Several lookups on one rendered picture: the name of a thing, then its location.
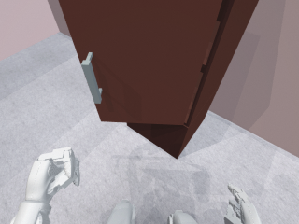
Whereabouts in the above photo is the handle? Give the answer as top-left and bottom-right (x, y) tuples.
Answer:
(81, 52), (103, 104)

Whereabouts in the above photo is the left robot forearm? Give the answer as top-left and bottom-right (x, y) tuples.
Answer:
(9, 200), (52, 224)

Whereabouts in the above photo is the robot left shin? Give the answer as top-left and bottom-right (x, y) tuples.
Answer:
(121, 199), (130, 203)

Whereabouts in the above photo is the right robot thigh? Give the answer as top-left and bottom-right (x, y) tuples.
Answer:
(167, 212), (197, 224)

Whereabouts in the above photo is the robot left hand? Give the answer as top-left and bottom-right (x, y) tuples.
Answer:
(25, 147), (80, 203)

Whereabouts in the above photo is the cupboard door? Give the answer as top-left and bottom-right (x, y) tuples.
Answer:
(58, 0), (222, 125)

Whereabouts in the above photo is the robot right hand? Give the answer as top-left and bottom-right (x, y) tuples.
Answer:
(224, 183), (262, 224)

